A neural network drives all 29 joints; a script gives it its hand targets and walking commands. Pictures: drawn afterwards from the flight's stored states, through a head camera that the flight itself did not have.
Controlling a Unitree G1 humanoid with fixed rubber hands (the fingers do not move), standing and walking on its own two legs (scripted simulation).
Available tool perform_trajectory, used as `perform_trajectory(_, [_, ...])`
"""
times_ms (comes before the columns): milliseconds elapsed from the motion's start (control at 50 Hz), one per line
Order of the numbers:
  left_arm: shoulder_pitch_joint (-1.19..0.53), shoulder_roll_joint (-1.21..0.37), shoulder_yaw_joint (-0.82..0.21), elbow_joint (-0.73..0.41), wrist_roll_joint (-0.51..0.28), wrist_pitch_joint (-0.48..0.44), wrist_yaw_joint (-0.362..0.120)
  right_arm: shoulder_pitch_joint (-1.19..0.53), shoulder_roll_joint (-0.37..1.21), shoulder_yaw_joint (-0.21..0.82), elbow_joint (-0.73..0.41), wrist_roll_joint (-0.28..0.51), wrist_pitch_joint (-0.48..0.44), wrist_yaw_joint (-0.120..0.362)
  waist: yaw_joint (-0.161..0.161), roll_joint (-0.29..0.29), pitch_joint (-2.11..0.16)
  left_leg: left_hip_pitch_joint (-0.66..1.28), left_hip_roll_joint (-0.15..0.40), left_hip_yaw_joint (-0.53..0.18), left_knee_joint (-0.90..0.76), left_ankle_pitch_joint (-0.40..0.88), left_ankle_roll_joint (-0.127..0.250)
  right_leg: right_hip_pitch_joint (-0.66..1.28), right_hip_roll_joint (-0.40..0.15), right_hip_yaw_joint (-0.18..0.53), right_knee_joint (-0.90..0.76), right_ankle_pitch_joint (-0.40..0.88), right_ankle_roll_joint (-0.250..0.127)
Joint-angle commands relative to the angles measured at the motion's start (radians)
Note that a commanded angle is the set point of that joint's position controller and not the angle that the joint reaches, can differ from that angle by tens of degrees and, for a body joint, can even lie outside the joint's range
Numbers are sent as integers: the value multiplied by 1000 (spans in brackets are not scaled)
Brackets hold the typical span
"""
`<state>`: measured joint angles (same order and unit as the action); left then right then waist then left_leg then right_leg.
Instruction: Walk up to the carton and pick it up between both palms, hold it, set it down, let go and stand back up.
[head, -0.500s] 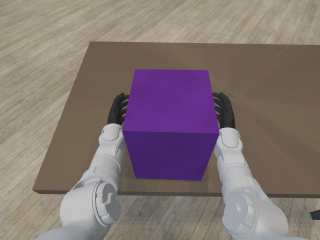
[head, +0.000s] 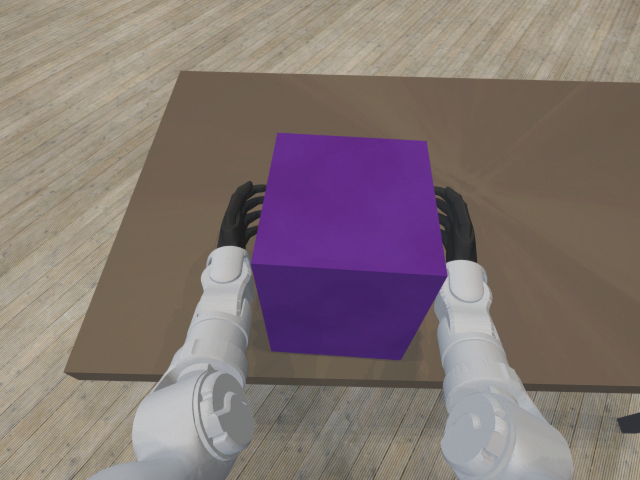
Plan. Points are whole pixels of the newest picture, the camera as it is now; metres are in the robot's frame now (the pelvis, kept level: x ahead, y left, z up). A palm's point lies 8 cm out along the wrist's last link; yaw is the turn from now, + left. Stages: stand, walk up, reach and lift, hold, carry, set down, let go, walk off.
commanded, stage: set down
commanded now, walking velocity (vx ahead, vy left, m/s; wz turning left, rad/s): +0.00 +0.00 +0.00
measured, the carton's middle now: (343, 254) +0.42 -0.01 -0.01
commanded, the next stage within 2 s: none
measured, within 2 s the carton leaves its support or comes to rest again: neither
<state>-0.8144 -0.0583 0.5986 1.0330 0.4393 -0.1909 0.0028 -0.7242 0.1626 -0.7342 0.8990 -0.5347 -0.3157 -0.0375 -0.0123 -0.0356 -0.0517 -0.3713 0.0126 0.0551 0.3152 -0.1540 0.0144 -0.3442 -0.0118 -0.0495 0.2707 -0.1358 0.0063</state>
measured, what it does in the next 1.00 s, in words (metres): stands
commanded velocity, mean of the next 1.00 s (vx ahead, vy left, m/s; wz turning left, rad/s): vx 0.00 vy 0.00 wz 0.00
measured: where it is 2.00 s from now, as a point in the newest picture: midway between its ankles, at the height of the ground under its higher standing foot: outside the picture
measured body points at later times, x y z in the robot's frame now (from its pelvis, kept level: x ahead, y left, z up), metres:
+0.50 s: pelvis +0.00 +0.00 +0.00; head +0.08 +0.03 +0.44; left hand +0.43 +0.14 +0.03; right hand +0.41 -0.15 +0.04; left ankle -0.01 +0.11 -0.75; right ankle -0.02 -0.12 -0.75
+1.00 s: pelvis +0.00 +0.00 +0.00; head +0.09 +0.02 +0.44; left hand +0.43 +0.14 +0.01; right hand +0.41 -0.15 +0.03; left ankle -0.01 +0.11 -0.75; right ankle -0.02 -0.12 -0.75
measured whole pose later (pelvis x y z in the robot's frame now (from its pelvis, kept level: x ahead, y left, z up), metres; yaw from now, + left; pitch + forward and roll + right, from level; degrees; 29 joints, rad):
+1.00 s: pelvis +0.00 +0.00 +0.00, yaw -1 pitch +14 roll -1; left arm -0.80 -0.04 0.57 1.04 0.45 -0.19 0.05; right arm -0.76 0.13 -0.69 0.96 -0.48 -0.29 -0.03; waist -0.01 -0.05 -0.04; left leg -0.42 0.03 0.09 0.34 -0.16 0.02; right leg -0.40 -0.01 -0.04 0.30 -0.13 0.01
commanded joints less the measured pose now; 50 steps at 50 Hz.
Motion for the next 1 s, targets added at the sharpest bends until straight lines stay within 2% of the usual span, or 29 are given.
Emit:
perform_trajectory(0, [-493,-416,-208,1,35,-18,-78,-490,494,315,39,-66,-24,116,30,27,-510,102,4,72,-4,284,-21,372,-10,-40,79,415,38])
perform_trajectory(60, [-499,-396,-203,5,38,-18,-77,-484,489,302,44,-67,-20,117,17,6,-498,89,2,59,-13,233,-18,366,-12,-41,74,363,35])
perform_trajectory(100, [-479,-415,-200,-4,53,-14,-75,-480,469,286,50,-81,-19,120,7,20,-495,100,7,51,-18,218,-25,337,-9,-46,64,339,31])
perform_trajectory(200, [-447,-417,-181,-14,73,-4,-68,-450,471,276,58,-76,-11,123,24,40,-473,150,13,63,-12,281,-23,314,-8,-48,58,348,24])
perform_trajectory(220, [-453,-409,-178,-30,68,-2,-68,-446,461,265,55,-74,-3,126,15,14,-478,145,12,57,-13,274,-15,307,-3,-53,51,322,26])
perform_trajectory(240, [-465,-393,-186,-24,58,1,-72,-442,448,271,48,-76,0,129,33,32,-461,137,9,61,-14,256,-19,307,-4,-54,49,294,26])
perform_trajectory(260, [-460,-387,-175,-42,75,7,-72,-435,455,261,53,-76,4,131,32,45,-466,148,7,65,-16,250,-21,306,-8,-51,53,273,23])
perform_trajectory(320, [-452,-389,-183,-47,70,10,-71,-431,448,256,36,-71,8,134,23,32,-456,168,11,70,-17,244,-22,286,1,-51,31,240,22])
perform_trajectory(380, [-432,-400,-176,-40,76,3,-67,-429,442,261,28,-80,-2,132,38,43,-452,200,8,62,6,287,-23,269,5,-49,39,258,16])
perform_trajectory(400, [-425,-386,-170,-39,85,8,-68,-414,439,258,39,-79,0,134,30,25,-423,182,5,66,-2,284,-20,268,4,-46,38,263,19])
perform_trajectory(440, [-424,-388,-157,-52,90,7,-72,-415,439,263,24,-77,5,130,43,29,-426,153,3,64,-14,265,-12,306,-4,-38,45,293,31])
perform_trajectory(500, [-402,-395,-172,-72,79,5,-75,-408,451,259,17,-83,1,126,22,17,-427,175,3,59,-6,289,-12,291,3,-38,40,296,27])
perform_trajectory(540, [-416,-383,-181,-69,87,4,-71,-397,429,270,44,-70,-1,130,30,46,-427,194,8,64,6,323,-23,261,1,-38,40,287,21])
perform_trajectory(560, [-417,-388,-187,-86,80,2,-69,-410,422,250,48,-73,-1,127,9,34,-444,199,9,52,7,313,-27,258,6,-45,36,270,16])
perform_trajectory(620, [-397,-382,-171,-73,101,7,-70,-394,414,244,29,-79,-1,127,33,47,-414,189,9,55,6,295,-20,237,1,-46,38,227,12])
perform_trajectory(640, [-412,-380,-161,-87,99,10,-69,-401,405,240,33,-81,2,129,23,43,-423,189,9,53,5,286,-27,241,9,-46,27,210,7])
perform_trajectory(660, [-404,-374,-180,-83,97,13,-64,-396,417,243,25,-73,1,131,30,40,-432,197,9,64,7,297,-15,232,8,-42,27,221,10])
perform_trajectory(720, [-405,-362,-163,-75,92,13,-56,-390,372,239,28,-73,10,134,41,47,-429,218,13,55,18,326,-21,205,10,-49,37,220,15])
perform_trajectory(740, [-404,-324,-162,-108,92,12,-50,-400,350,230,24,-57,13,132,35,69,-441,212,10,53,16,330,-27,208,13,-42,29,187,8])
perform_trajectory(760, [-390,-308,-143,-100,91,14,-42,-387,330,213,20,-69,16,123,30,46,-445,206,16,55,18,331,-25,203,16,-44,25,187,8])
perform_trajectory(780, [-401,-283,-139,-105,91,12,-33,-390,306,209,22,-66,17,119,30,53,-449,201,12,56,17,333,-25,205,13,-42,32,207,13])
perform_trajectory(820, [-383,-251,-124,-96,97,2,-25,-369,291,204,27,-52,20,108,28,44,-446,190,10,69,16,319,-26,228,12,-31,36,244,13])
perform_trajectory(840, [-374,-219,-130,-103,80,-8,-16,-380,240,187,16,-46,10,100,34,64,-486,201,3,70,25,347,-30,228,10,-29,52,290,19])
perform_trajectory(860, [-394,-199,-131,-98,71,-13,-8,-402,224,178,30,-39,11,89,23,47,-501,187,13,68,27,322,-28,225,17,-27,42,252,17])
perform_trajectory(880, [-398,-141,-113,-102,58,-23,4,-389,169,176,33,-28,9,77,33,48,-510,178,8,53,37,330,-35,243,13,-27,47,255,16])
perform_trajectory(900, [-427,-86,-121,-99,44,-35,19,-389,133,180,34,-14,13,61,26,45,-509,132,8,62,34,300,-32,239,11,-20,58,240,19])
perform_trajectory(920, [-438,-43,-121,-93,12,-42,40,-411,70,187,33,14,9,47,33,31,-542,127,2,57,41,299,-37,252,7,-9,64,267,22])
perform_trajectory(960, [-470,65,-169,-98,-46,-67,81,-429,-20,239,42,117,6,19,41,66,-589,101,5,61,73,334,-33,229,11,-2,92,300,19])
perform_trajectory(980, [-507,100,-193,-77,-89,-79,94,-446,-34,267,59,156,11,3,31,67,-635,80,-4,58,85,339,-41,212,15,13,103,329,16])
